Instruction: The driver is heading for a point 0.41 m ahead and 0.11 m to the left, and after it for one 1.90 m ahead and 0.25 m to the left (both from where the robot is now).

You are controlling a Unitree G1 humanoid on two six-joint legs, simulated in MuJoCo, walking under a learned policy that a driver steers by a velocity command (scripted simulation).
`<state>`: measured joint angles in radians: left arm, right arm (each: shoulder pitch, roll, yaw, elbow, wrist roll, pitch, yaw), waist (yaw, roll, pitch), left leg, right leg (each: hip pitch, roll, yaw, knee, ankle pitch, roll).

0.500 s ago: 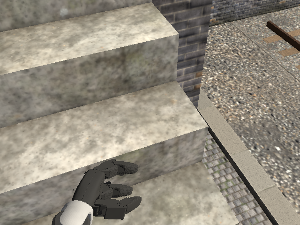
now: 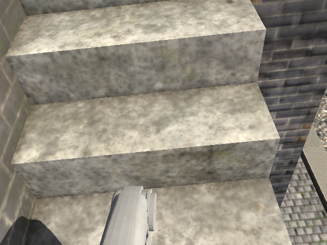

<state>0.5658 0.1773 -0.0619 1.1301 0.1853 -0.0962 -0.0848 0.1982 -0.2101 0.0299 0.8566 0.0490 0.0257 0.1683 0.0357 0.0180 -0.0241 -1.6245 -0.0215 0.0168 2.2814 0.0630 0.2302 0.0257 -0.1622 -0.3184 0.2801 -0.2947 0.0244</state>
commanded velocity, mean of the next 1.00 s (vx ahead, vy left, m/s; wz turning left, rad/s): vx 0.29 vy -0.01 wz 0.36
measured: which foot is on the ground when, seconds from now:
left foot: up 0.00-0.10, down 0.12-0.60, up 0.62-0.94, down 0.96-1.00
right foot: down 0.00-0.16, up 0.18-0.56, down 0.58-0.96, up 0.98-1.00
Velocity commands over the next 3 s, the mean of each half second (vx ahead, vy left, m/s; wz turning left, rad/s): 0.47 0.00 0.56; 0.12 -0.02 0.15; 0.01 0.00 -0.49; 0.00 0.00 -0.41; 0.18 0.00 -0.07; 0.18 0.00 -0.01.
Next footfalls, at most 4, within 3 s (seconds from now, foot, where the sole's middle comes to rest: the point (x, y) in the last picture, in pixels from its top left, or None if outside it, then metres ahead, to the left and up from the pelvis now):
0.12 left None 0.18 0.12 -0.59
0.58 right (173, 225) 0.45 0.05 -0.40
0.96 left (91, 238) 0.41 0.30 -0.40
1.40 right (183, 235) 0.42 0.03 -0.40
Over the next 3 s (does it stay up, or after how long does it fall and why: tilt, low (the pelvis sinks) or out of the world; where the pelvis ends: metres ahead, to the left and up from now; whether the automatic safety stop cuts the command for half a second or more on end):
stays up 0.39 0.15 0.38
